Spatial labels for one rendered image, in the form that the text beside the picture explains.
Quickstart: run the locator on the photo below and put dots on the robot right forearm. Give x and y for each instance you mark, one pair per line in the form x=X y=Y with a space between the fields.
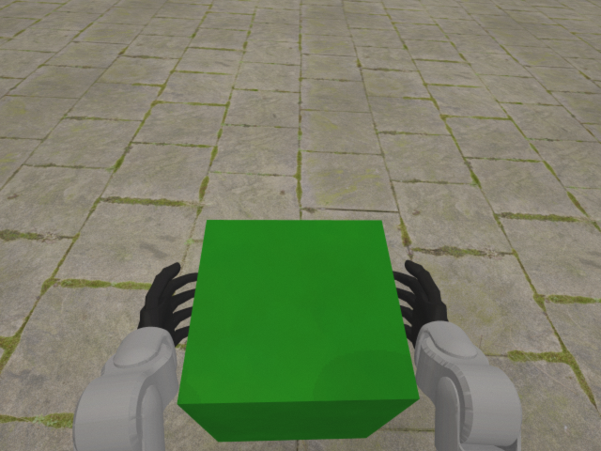
x=477 y=407

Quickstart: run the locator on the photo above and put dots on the robot left forearm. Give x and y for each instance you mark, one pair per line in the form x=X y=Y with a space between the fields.
x=122 y=410

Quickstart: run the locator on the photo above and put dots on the robot left hand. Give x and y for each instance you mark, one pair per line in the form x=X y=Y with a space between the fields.
x=160 y=304

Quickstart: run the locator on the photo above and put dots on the carton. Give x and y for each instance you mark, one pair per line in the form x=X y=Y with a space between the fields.
x=296 y=332

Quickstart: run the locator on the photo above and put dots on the robot right hand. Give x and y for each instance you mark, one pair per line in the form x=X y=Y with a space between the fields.
x=426 y=301

